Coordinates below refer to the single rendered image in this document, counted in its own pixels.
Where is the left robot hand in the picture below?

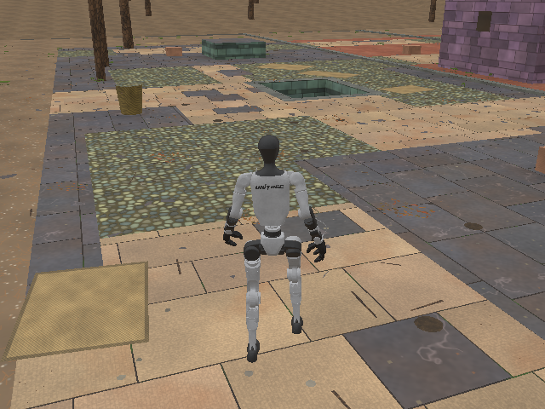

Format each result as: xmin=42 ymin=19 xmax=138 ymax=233
xmin=223 ymin=231 xmax=243 ymax=246

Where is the robot left thigh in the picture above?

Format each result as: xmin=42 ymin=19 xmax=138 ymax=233
xmin=244 ymin=239 xmax=261 ymax=308

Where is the right robot hand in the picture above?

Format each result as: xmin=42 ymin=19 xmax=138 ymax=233
xmin=307 ymin=240 xmax=326 ymax=262

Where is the humanoid robot torso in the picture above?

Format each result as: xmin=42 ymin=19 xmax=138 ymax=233
xmin=250 ymin=168 xmax=290 ymax=256

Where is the left robot forearm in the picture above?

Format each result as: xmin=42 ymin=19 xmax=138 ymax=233
xmin=224 ymin=207 xmax=238 ymax=234

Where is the right robot forearm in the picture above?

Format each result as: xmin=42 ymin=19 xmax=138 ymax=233
xmin=304 ymin=206 xmax=324 ymax=245

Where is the right robot upper arm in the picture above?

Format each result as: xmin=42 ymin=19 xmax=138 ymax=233
xmin=288 ymin=171 xmax=312 ymax=220

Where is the left robot upper arm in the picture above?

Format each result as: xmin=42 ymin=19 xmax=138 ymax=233
xmin=229 ymin=172 xmax=253 ymax=219

